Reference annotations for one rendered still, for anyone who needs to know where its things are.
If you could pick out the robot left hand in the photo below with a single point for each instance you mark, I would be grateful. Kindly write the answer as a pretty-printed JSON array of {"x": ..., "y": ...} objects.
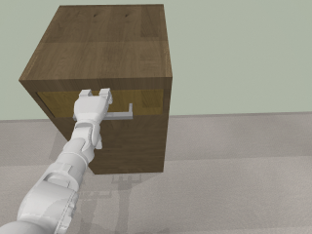
[{"x": 89, "y": 107}]

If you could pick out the cabinet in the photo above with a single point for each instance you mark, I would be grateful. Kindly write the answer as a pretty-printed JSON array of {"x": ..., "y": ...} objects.
[{"x": 117, "y": 47}]

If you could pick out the robot left upper arm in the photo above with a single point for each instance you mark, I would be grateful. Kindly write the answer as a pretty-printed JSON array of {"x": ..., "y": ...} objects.
[{"x": 49, "y": 210}]

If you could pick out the left robot forearm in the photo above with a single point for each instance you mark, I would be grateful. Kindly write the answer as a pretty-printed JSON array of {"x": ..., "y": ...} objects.
[{"x": 73, "y": 161}]

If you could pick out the drawer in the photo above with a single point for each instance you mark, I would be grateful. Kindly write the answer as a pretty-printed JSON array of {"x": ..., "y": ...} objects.
[{"x": 145, "y": 102}]

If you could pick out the handle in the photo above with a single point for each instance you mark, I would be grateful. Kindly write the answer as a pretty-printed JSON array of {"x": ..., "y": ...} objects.
[{"x": 128, "y": 115}]

